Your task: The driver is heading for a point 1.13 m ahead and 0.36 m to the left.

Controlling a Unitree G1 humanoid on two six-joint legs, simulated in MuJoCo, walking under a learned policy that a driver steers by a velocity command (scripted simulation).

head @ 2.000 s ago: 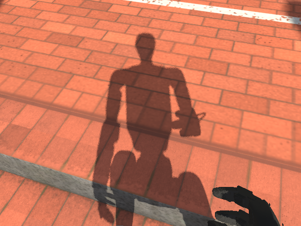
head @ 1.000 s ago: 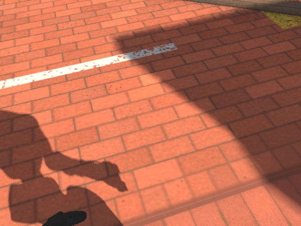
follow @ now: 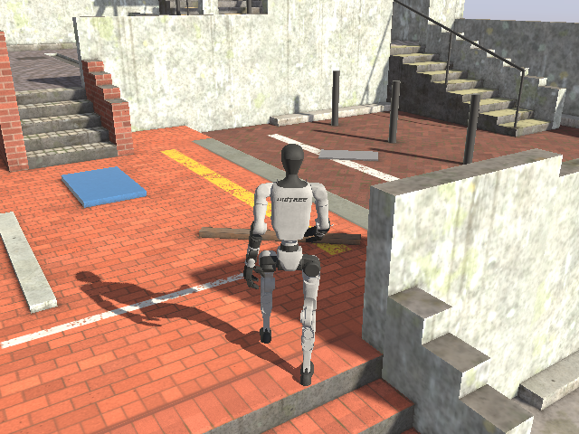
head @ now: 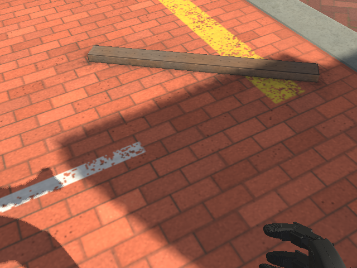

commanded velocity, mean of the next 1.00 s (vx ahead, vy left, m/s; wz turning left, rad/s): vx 0.33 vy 0.00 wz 0.16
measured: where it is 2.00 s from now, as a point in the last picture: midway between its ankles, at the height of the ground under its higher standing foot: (151, 200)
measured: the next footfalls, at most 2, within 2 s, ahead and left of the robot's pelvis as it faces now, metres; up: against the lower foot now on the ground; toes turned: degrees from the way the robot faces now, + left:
left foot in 0.14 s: +0.28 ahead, +0.13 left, +0.00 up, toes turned +2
right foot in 0.58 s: +0.53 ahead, -0.08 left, +0.00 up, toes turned +1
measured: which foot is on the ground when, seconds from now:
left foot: up 0.00-0.12, down 0.14-0.62, up 0.64-1.00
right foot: down 0.00-0.16, up 0.18-0.56, down 0.58-1.00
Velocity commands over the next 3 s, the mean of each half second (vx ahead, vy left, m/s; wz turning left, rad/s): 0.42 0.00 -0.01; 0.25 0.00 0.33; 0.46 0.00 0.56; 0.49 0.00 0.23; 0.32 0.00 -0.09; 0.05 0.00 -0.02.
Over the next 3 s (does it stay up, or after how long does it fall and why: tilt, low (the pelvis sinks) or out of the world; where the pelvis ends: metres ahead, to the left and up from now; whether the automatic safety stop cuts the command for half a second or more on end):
stays up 1.08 0.45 -0.01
